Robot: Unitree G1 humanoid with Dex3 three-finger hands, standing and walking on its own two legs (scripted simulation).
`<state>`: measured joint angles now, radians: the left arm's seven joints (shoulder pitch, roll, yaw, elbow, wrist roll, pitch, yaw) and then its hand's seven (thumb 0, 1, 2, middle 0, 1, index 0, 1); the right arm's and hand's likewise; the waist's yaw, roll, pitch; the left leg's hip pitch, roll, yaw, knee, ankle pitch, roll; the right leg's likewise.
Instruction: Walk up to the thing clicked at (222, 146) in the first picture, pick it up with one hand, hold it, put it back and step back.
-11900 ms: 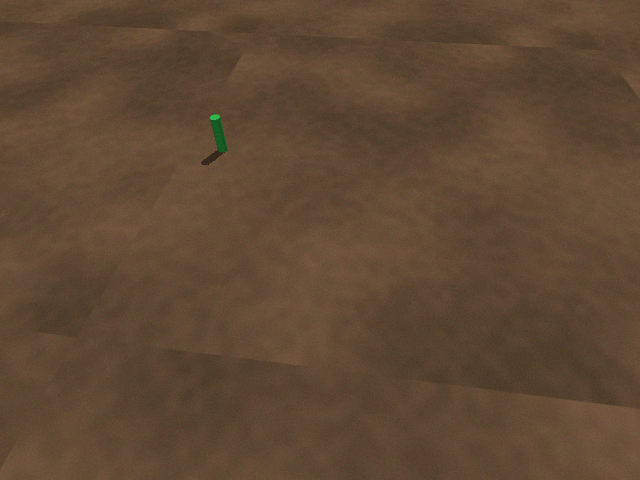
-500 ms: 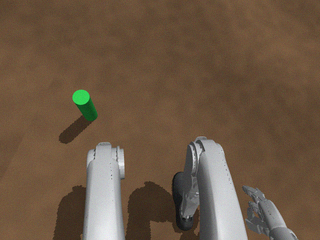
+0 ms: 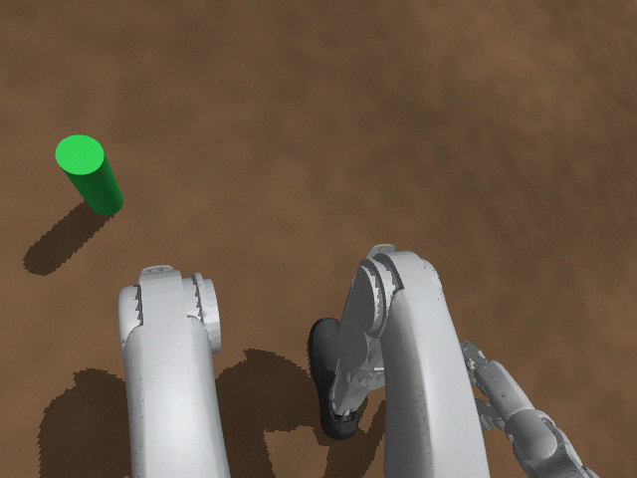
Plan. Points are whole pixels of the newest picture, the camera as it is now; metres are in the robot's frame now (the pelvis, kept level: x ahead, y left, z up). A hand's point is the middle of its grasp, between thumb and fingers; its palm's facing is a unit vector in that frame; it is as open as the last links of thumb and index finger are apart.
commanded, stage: approach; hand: left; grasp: from the side
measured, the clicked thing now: (95, 181) +0.47 +0.25 -0.23
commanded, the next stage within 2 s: close in in 0.06 s
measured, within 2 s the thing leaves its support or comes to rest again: neither
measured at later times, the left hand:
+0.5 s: hand (64, 198) +0.43 +0.28 -0.19, palm faces +0.17 -0.98 +0.05, open 17.6 cm
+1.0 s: hand (101, 197) +0.44 +0.24 -0.21, palm faces +0.20 -0.98 +0.03, open 17.4 cm
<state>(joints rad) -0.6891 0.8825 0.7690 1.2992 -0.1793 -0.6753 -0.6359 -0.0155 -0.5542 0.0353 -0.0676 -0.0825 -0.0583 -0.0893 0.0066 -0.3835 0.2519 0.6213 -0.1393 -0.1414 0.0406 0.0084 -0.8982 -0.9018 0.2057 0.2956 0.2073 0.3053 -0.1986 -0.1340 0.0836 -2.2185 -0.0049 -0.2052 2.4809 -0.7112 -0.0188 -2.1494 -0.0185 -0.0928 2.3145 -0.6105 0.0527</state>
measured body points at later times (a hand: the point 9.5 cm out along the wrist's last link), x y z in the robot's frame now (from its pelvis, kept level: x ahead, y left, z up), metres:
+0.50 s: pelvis -0.01 +0.01 -0.04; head +0.22 +0.17 +0.31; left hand +0.41 +0.33 -0.19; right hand +0.14 -0.25 -0.07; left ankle +0.08 +0.13 -0.29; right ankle +0.13 -0.13 -0.29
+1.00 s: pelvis -0.02 +0.02 -0.04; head +0.22 +0.19 +0.30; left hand +0.42 +0.29 -0.21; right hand +0.12 -0.24 -0.07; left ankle +0.08 +0.13 -0.29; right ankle +0.13 -0.13 -0.29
